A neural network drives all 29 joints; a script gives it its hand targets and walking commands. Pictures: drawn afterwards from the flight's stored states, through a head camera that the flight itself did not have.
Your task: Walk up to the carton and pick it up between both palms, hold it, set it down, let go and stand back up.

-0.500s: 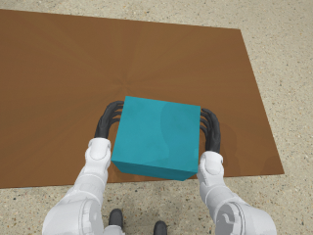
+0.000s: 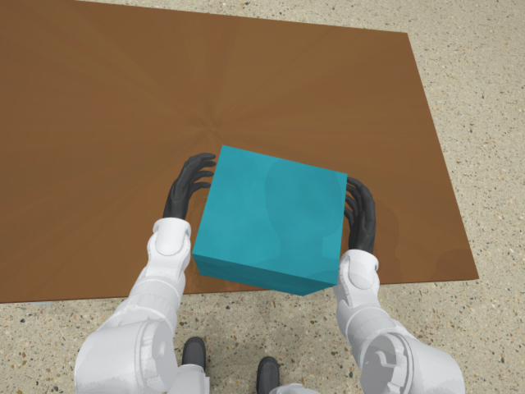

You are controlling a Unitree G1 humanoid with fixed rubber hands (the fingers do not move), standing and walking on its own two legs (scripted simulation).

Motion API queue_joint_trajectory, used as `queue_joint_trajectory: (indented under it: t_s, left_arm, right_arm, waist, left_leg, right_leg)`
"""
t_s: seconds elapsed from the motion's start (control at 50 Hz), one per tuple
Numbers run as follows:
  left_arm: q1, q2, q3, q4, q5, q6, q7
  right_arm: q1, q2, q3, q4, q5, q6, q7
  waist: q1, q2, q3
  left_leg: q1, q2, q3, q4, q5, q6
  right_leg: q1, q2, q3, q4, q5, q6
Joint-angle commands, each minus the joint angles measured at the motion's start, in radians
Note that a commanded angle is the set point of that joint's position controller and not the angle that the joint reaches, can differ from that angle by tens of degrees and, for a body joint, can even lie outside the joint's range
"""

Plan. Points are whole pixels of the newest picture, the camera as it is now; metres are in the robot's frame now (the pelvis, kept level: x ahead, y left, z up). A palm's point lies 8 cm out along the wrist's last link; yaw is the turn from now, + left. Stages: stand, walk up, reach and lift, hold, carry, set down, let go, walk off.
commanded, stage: set down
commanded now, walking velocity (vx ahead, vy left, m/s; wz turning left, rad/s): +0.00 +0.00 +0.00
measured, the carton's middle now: (266, 229) +0.37 -0.01 -0.10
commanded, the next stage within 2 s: none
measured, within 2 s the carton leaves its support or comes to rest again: rests again in 1.20 s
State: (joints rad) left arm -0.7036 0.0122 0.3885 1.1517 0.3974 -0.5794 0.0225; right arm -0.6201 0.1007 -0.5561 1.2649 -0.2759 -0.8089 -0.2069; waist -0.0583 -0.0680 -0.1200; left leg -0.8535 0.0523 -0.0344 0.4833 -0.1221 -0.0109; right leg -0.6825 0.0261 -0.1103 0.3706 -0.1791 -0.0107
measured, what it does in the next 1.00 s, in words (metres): stands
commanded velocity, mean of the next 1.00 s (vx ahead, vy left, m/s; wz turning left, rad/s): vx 0.00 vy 0.00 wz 0.00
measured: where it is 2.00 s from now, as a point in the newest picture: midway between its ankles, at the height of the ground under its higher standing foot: outside the picture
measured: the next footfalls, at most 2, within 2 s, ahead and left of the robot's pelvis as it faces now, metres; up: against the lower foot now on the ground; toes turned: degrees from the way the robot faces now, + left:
none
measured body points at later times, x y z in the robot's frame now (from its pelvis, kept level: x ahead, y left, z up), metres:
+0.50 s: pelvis -0.01 +0.00 -0.01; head +0.16 +0.06 +0.40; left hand +0.41 +0.13 -0.07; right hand +0.36 -0.16 -0.06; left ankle +0.03 +0.12 -0.73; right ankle -0.03 -0.12 -0.73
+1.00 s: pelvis -0.02 +0.00 -0.02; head +0.15 +0.06 +0.39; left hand +0.41 +0.13 -0.08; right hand +0.36 -0.16 -0.06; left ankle +0.03 +0.12 -0.73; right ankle -0.03 -0.12 -0.73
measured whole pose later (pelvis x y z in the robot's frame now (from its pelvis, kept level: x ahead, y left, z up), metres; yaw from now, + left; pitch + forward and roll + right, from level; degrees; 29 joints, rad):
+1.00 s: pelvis -0.02 +0.00 -0.02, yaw -1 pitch +29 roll -4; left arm -0.79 0.03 0.44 1.21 0.44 -0.58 0.04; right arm -0.67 0.11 -0.66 1.26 -0.33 -0.78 -0.17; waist -0.07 -0.07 -0.14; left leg -1.00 0.06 -0.03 0.71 -0.21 0.00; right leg -0.85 0.02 -0.11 0.64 -0.30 -0.01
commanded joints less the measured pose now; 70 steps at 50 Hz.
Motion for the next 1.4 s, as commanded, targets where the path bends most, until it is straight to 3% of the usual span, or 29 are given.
queue_joint_trajectory:
  t_s: [0.0,0.22,0.26,0.28,0.3,0.34,0.36,0.4,0.44,0.52,0.6,0.72,0.76,0.78,0.82,0.9,0.92,1.02,1.06,1.1,1.12,1.14,1.16,1.18,1.2,1.24,1.26,1.28,1.38]
  left_arm:
    - [-0.383,-0.471,-0.098,0.081,0.185,-0.054,-0.082]
    - [-0.374,-0.553,-0.079,0.105,0.203,-0.041,-0.093]
    - [-0.366,-0.454,-0.097,0.151,0.170,-0.044,-0.077]
    - [-0.382,-0.625,-0.122,0.064,0.211,-0.038,-0.091]
    - [-0.364,-0.462,-0.076,0.157,0.196,-0.030,-0.080]
    - [-0.371,-0.435,-0.099,0.118,0.184,-0.041,-0.074]
    - [-0.372,-0.592,-0.100,0.086,0.206,-0.037,-0.086]
    - [-0.356,-0.435,-0.085,0.166,0.188,-0.034,-0.069]
    - [-0.380,-0.522,-0.075,0.112,0.212,-0.034,-0.086]
    - [-0.378,-0.445,-0.057,0.137,0.207,-0.023,-0.073]
    - [-0.353,-0.403,-0.034,0.139,0.201,-0.025,-0.066]
    - [-0.397,-0.469,-0.021,0.100,0.237,-0.019,-0.067]
    - [-0.370,-0.228,-0.014,0.162,0.186,-0.021,-0.037]
    - [-0.384,-0.227,0.015,0.133,0.192,-0.017,-0.028]
    - [-0.379,-0.139,0.012,0.106,0.166,-0.014,0.003]
    - [-0.415,-0.023,0.011,0.119,0.099,0.008,0.022]
    - [-0.422,-0.114,-0.022,0.093,0.096,0.018,0.022]
    - [-0.423,-0.059,-0.024,0.099,0.043,0.034,0.029]
    - [-0.414,0.060,-0.029,0.120,0.004,0.023,0.051]
    - [-0.435,0.023,-0.064,0.124,-0.013,0.026,0.048]
    - [-0.446,0.052,-0.035,0.112,-0.015,0.024,0.053]
    - [-0.472,0.014,-0.064,0.098,-0.015,0.020,0.051]
    - [-0.452,0.161,-0.043,0.154,-0.061,0.014,0.066]
    - [-0.483,0.177,-0.068,0.171,-0.084,0.020,0.066]
    - [-0.441,0.163,-0.073,0.174,-0.109,0.022,0.061]
    - [-0.491,0.188,-0.150,0.153,-0.187,0.016,0.059]
    - [-0.484,0.197,-0.139,0.156,-0.199,0.018,0.062]
    - [-0.492,0.194,-0.172,0.185,-0.220,0.022,0.062]
    - [-0.526,0.225,-0.214,0.240,-0.294,0.014,0.041]
  right_arm:
    - [-0.404,0.529,0.097,0.038,-0.272,0.024,0.177]
    - [-0.439,0.669,0.100,-0.009,-0.300,0.037,0.192]
    - [-0.413,0.511,0.075,0.025,-0.291,0.038,0.193]
    - [-0.420,0.745,0.093,0.011,-0.327,0.049,0.198]
    - [-0.400,0.543,0.065,0.032,-0.291,0.049,0.195]
    - [-0.397,0.512,0.065,0.051,-0.287,0.044,0.189]
    - [-0.412,0.686,0.076,0.032,-0.329,0.049,0.196]
    - [-0.406,0.492,0.054,0.032,-0.292,0.044,0.192]
    - [-0.422,0.634,0.066,0.039,-0.317,0.049,0.198]
    - [-0.419,0.552,0.031,0.050,-0.312,0.055,0.191]
    - [-0.402,0.501,0.063,0.082,-0.280,0.063,0.199]
    - [-0.422,0.638,0.032,0.058,-0.328,0.065,0.188]
    - [-0.379,0.351,0.038,0.088,-0.257,0.068,0.176]
    - [-0.366,0.390,0.017,0.105,-0.258,0.080,0.166]
    - [-0.342,0.265,-0.004,0.115,-0.234,0.075,0.128]
    - [-0.353,0.193,0.068,0.108,-0.121,0.089,0.095]
    - [-0.350,0.303,0.072,0.137,-0.126,0.103,0.088]
    - [-0.352,0.243,0.152,0.134,-0.043,0.110,0.067]
    - [-0.342,0.087,0.169,0.122,0.016,0.085,0.059]
    - [-0.353,0.136,0.173,0.131,0.022,0.083,0.042]
    - [-0.373,0.133,0.204,0.129,0.052,0.087,0.051]
    - [-0.356,0.154,0.184,0.160,0.037,0.088,0.043]
    - [-0.362,-0.027,0.204,0.131,0.082,0.077,0.039]
    - [-0.365,-0.054,0.216,0.176,0.111,0.077,0.028]
    - [-0.362,-0.031,0.261,0.185,0.143,0.076,0.035]
    - [-0.394,-0.106,0.260,0.197,0.199,0.073,0.022]
    - [-0.402,-0.116,0.280,0.192,0.233,0.065,0.029]
    - [-0.395,-0.138,0.275,0.213,0.242,0.058,0.018]
    - [-0.458,-0.164,0.313,0.206,0.282,0.073,0.019]
  waist:
    - [0.036,0.223,-0.613]
    - [0.064,0.191,-0.555]
    - [0.051,0.197,-0.599]
    - [0.031,0.202,-0.564]
    - [0.046,0.209,-0.564]
    - [0.031,0.227,-0.603]
    - [0.036,0.215,-0.554]
    - [0.044,0.218,-0.608]
    - [0.046,0.191,-0.528]
    - [0.035,0.194,-0.564]
    - [0.073,0.220,-0.560]
    - [0.043,0.214,-0.481]
    - [0.056,0.214,-0.563]
    - [0.062,0.213,-0.533]
    - [0.028,0.214,-0.565]
    - [0.061,0.219,-0.585]
    - [0.038,0.212,-0.520]
    - [0.061,0.214,-0.606]
    - [0.067,0.269,-0.715]
    - [0.040,0.264,-0.734]
    - [0.069,0.268,-0.731]
    - [0.022,0.285,-0.732]
    - [0.065,0.265,-0.800]
    - [0.034,0.278,-0.770]
    - [0.059,0.257,-0.773]
    - [0.008,0.300,-0.794]
    - [0.032,0.301,-0.783]
    - [0.011,0.325,-0.814]
    - [-0.004,0.270,-0.763]
  left_leg:
    - [0.424,-0.032,0.086,0.133,0.264,-0.029]
    - [0.353,-0.043,0.100,0.149,0.103,-0.003]
    - [0.370,-0.029,0.079,0.149,0.085,-0.021]
    - [0.365,-0.035,0.077,0.143,0.069,-0.004]
    - [0.369,-0.035,0.093,0.147,0.079,-0.015]
    - [0.364,-0.036,0.082,0.170,0.102,-0.021]
    - [0.352,-0.038,0.077,0.175,0.100,-0.011]
    - [0.369,-0.032,0.077,0.185,0.069,-0.021]
    - [0.320,-0.035,0.084,0.191,0.049,-0.001]
    - [0.329,-0.037,0.085,0.199,0.026,-0.012]
    - [0.331,-0.041,0.091,0.215,0.082,-0.017]
    - [0.281,-0.045,0.074,0.233,-0.003,0.005]
    - [0.319,-0.043,0.085,0.235,0.030,-0.015]
    - [0.332,-0.037,0.081,0.234,0.011,-0.008]
    - [0.340,-0.034,0.064,0.255,0.039,-0.011]
    - [0.301,-0.046,0.076,0.295,0.044,-0.008]
    - [0.280,-0.047,0.061,0.296,0.014,0.006]
    - [0.302,-0.052,0.066,0.326,0.089,0.008]
    - [0.336,-0.052,0.067,0.364,0.194,-0.021]
    - [0.333,-0.056,0.064,0.382,0.203,-0.024]
    - [0.317,-0.059,0.065,0.395,0.196,-0.015]
    - [0.324,-0.059,0.056,0.396,0.197,-0.023]
    - [0.339,-0.055,0.074,0.413,0.238,-0.035]
    - [0.317,-0.056,0.064,0.418,0.228,-0.044]
    - [0.330,-0.055,0.061,0.419,0.256,-0.043]
    - [0.387,-0.056,0.048,0.428,0.258,-0.061]
    - [0.396,-0.056,0.054,0.420,0.235,-0.072]
    - [0.407,-0.059,0.047,0.433,0.257,-0.084]
    - [0.354,-0.046,0.028,0.429,0.139,-0.076]
  right_leg:
    - [0.023,0.019,0.009,0.072,0.165,-0.026]
    - [-0.015,0.009,0.025,0.095,0.033,-0.016]
    - [-0.055,0.029,0.006,0.121,0.027,-0.025]
    - [-0.051,0.013,0.008,0.109,0.006,-0.015]
    - [-0.053,0.026,0.010,0.118,0.028,-0.023]
    - [-0.060,0.024,0.004,0.131,0.061,-0.023]
    - [-0.080,0.019,0.001,0.130,0.021,-0.020]
    - [-0.091,0.029,0.007,0.140,0.017,-0.027]
    - [-0.095,0.012,0.008,0.150,-0.015,-0.017]
    - [-0.088,0.025,0.008,0.162,-0.001,-0.022]
    - [-0.082,0.023,0.018,0.173,0.030,-0.020]
    - [-0.151,0.006,0.010,0.191,-0.064,-0.011]
    - [-0.134,0.026,0.015,0.197,-0.019,-0.021]
    - [-0.143,0.014,0.018,0.199,-0.053,-0.010]
    - [-0.164,0.017,0.022,0.210,-0.006,-0.006]
    - [-0.156,0.012,0.043,0.239,-0.020,-0.002]
    - [-0.162,0.004,0.039,0.246,-0.023,0.009]
    - [-0.142,0.006,0.058,0.268,0.041,0.017]
    - [-0.139,0.020,0.057,0.291,0.145,0.010]
    - [-0.142,0.026,0.050,0.313,0.152,0.010]
    - [-0.139,0.022,0.066,0.320,0.151,0.007]
    - [-0.167,0.021,0.054,0.328,0.141,0.007]
    - [-0.150,0.029,0.064,0.342,0.202,0.007]
    - [-0.128,0.024,0.071,0.351,0.220,0.004]
    - [-0.125,0.028,0.063,0.353,0.227,0.015]
    - [-0.181,0.031,0.055,0.348,0.206,0.004]
    - [-0.191,0.034,0.059,0.342,0.170,0.007]
    - [-0.223,0.040,0.050,0.345,0.173,-0.006]
    - [-0.288,0.029,0.050,0.347,0.086,0.009]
